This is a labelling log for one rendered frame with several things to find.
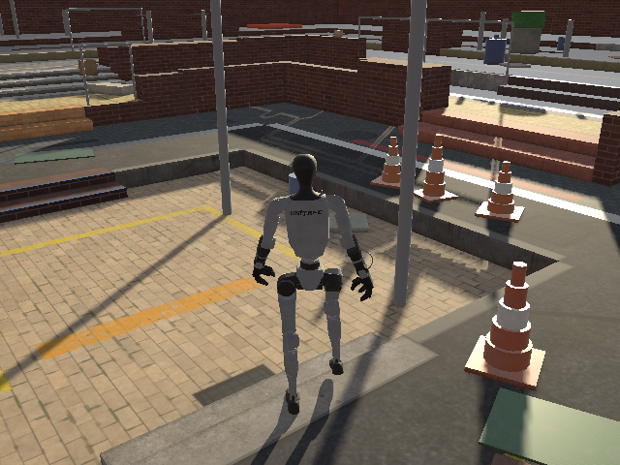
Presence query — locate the left robot hand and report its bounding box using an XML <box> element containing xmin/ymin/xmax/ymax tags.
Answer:
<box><xmin>252</xmin><ymin>265</ymin><xmax>275</xmax><ymax>286</ymax></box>

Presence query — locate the right robot shin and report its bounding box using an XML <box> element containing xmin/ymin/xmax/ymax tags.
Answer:
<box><xmin>326</xmin><ymin>299</ymin><xmax>341</xmax><ymax>363</ymax></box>

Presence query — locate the robot left forearm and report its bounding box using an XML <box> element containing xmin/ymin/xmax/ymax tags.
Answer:
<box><xmin>254</xmin><ymin>234</ymin><xmax>270</xmax><ymax>269</ymax></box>

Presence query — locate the robot right forearm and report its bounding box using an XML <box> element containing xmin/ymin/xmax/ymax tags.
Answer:
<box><xmin>347</xmin><ymin>234</ymin><xmax>370</xmax><ymax>279</ymax></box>

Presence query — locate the robot left thigh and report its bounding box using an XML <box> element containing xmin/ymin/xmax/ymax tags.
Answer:
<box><xmin>277</xmin><ymin>272</ymin><xmax>299</xmax><ymax>351</ymax></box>

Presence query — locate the left robot upper arm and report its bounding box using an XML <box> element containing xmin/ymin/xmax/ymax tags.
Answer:
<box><xmin>261</xmin><ymin>197</ymin><xmax>287</xmax><ymax>250</ymax></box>

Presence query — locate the right robot upper arm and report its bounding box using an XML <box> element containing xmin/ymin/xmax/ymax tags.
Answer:
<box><xmin>326</xmin><ymin>195</ymin><xmax>356</xmax><ymax>249</ymax></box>

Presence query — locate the right robot hand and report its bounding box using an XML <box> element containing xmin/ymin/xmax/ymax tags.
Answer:
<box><xmin>351</xmin><ymin>273</ymin><xmax>374</xmax><ymax>301</ymax></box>

